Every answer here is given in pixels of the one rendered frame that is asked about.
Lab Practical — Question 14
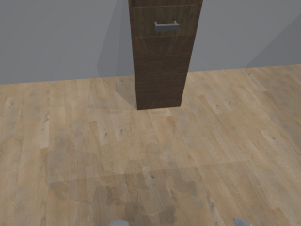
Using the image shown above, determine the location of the drawer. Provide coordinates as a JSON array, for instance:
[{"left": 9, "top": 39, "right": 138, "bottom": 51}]
[{"left": 133, "top": 4, "right": 198, "bottom": 38}]

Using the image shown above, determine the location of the cabinet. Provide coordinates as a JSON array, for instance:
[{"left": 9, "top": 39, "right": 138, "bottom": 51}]
[{"left": 128, "top": 0, "right": 203, "bottom": 111}]

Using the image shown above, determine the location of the handle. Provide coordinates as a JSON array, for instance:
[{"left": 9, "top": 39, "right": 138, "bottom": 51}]
[{"left": 154, "top": 21, "right": 179, "bottom": 31}]

